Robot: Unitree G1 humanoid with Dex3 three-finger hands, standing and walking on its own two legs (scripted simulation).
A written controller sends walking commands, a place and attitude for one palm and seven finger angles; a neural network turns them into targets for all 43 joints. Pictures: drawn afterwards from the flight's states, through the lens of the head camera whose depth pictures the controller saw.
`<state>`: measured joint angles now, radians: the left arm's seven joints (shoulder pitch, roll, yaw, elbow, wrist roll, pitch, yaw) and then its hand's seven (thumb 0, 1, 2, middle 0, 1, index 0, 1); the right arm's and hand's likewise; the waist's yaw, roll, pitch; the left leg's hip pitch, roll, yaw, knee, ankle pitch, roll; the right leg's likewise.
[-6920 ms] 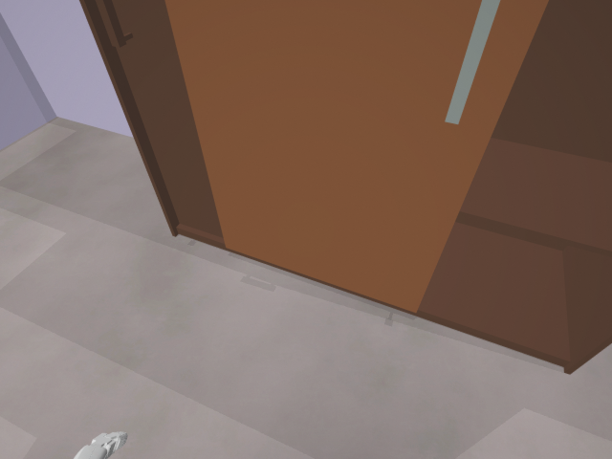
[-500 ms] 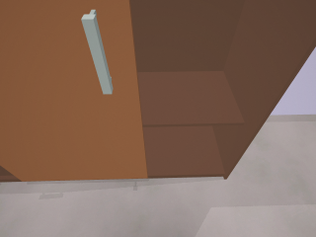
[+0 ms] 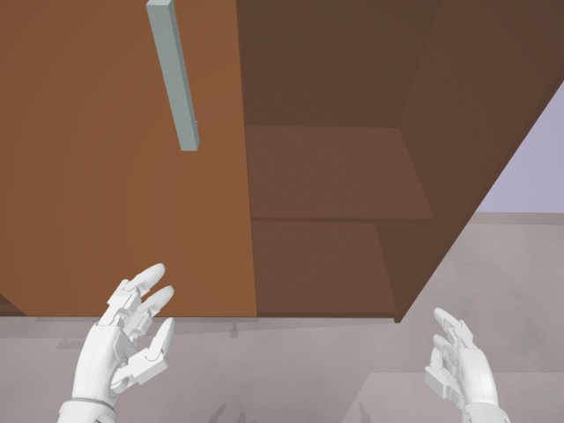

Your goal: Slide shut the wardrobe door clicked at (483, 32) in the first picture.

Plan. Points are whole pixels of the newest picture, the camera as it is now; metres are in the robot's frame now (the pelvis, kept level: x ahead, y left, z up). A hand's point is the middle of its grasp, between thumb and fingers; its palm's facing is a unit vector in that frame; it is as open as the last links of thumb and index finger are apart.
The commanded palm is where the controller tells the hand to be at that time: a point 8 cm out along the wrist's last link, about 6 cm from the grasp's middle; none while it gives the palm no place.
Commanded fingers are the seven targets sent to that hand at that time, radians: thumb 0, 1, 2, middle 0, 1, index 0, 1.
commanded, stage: raise the hand with hooked fingers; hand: left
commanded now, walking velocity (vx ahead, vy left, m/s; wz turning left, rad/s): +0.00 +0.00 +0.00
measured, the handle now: (180, 78) +0.55 +0.19 +0.22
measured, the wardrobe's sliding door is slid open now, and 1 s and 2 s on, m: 0.51 0.51 0.51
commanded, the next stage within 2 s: move the hooked fingers beside the handle in 1.74 s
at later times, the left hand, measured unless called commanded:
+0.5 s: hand (77, 312) +0.22 +0.25 +0.11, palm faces +0.11 -0.99 -0.06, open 11.2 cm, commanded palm +0.18 +0.29 +0.12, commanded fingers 0.00 -0.13 0.46 -0.27 -0.96 -0.27 -0.96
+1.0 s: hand out of the picture +0.24 +0.30 +0.20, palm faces +0.14 -0.99 -0.09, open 13.8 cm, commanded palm +0.21 +0.33 +0.21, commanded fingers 0.00 -0.50 0.30 -0.30 -1.20 -0.30 -1.20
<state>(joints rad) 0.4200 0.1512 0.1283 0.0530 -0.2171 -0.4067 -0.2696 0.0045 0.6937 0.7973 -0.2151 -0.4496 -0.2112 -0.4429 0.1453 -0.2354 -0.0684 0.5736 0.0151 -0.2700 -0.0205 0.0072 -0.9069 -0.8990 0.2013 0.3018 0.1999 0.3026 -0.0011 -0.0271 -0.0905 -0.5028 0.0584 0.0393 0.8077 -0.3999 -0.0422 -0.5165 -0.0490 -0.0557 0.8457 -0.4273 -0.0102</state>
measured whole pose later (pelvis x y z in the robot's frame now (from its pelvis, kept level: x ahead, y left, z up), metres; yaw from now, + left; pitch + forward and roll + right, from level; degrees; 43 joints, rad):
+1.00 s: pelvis +0.00 +0.02 +0.03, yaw +2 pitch -2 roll -1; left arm 0.00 0.41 0.42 0.00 -0.34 0.13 -0.37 -0.01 -0.44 0.32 -0.30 -1.17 -0.29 -1.16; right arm 0.20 -0.24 0.10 0.61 0.07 -0.32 -0.10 0.01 -0.90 -0.90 0.20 0.30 0.20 0.30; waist 0.07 0.06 -0.03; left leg -0.24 0.04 0.01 0.56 -0.28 -0.01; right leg -0.20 -0.05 -0.10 0.52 -0.28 0.02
